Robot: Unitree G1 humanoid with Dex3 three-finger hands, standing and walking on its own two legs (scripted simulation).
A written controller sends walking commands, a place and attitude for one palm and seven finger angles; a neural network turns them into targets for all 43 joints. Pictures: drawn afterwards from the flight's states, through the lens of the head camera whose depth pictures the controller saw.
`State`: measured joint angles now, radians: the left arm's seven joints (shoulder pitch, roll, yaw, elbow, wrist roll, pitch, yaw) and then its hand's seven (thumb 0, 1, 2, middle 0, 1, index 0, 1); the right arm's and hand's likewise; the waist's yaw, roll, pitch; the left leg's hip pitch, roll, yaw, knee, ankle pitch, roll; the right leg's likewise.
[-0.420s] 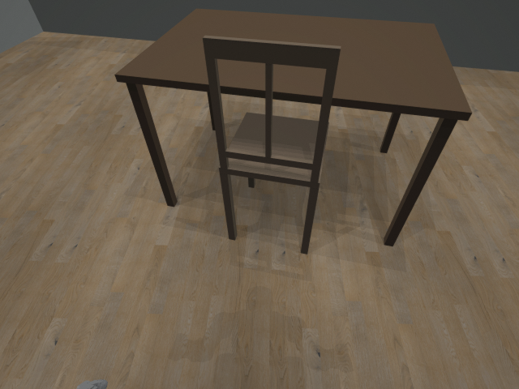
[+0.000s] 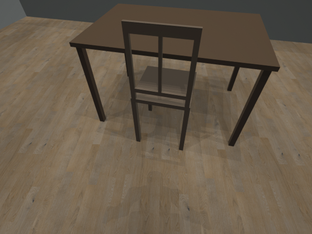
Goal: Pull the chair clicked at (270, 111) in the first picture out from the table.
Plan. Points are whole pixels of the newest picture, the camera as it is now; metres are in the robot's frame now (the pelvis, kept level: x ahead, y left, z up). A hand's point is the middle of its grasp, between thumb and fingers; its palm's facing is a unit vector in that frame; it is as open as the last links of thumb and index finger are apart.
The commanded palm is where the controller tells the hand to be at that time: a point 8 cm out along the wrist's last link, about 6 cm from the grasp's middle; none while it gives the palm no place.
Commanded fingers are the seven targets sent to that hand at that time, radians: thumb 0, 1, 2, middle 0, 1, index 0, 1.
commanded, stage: stand and wait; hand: left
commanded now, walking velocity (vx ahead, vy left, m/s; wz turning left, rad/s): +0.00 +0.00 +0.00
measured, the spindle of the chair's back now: (160, 67) +0.92 +0.03 -0.06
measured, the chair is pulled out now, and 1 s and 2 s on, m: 0.00 0.00 0.00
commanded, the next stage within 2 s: look at it before walking up in 0.40 s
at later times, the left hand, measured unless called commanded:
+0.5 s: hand out of the picture +0.08 +0.25 -0.15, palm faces -0.02 -0.94 -0.33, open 7.4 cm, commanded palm none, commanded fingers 0.00 0.90 0.90 -0.20 -0.30 -0.20 -0.30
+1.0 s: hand out of the picture +0.08 +0.25 -0.15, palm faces -0.02 -0.94 -0.34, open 7.4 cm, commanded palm none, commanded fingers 0.00 0.90 0.90 -0.20 -0.30 -0.20 -0.30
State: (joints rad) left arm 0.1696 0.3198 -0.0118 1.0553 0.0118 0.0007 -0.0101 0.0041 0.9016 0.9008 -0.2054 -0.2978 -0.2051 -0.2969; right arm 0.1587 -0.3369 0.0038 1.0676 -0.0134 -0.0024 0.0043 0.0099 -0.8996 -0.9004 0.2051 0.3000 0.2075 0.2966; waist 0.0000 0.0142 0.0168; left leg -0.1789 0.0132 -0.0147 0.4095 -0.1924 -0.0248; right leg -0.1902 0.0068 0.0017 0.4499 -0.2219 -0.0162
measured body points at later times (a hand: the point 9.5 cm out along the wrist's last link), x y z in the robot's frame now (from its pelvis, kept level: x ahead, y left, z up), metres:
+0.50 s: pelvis +0.00 +0.00 +0.00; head +0.00 +0.00 +0.45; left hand +0.08 +0.30 -0.13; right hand +0.06 -0.29 -0.14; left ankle +0.02 +0.14 -0.74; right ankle +0.02 -0.11 -0.74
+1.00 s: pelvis +0.01 +0.01 +0.00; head +0.01 +0.00 +0.45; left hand +0.08 +0.30 -0.13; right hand +0.08 -0.29 -0.13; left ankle +0.02 +0.14 -0.74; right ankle +0.02 -0.11 -0.74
